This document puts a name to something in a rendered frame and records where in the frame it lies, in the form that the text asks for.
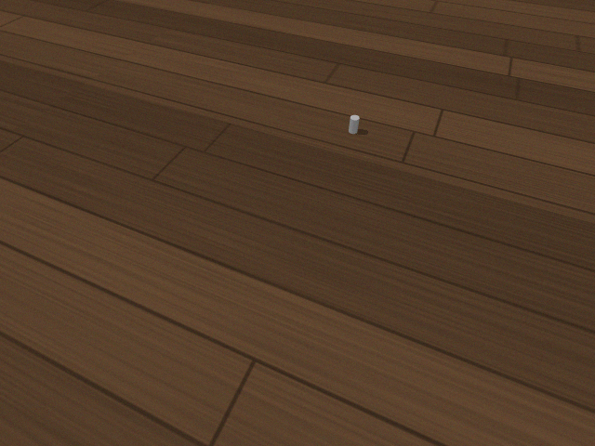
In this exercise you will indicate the can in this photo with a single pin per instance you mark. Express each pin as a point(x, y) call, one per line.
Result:
point(354, 122)

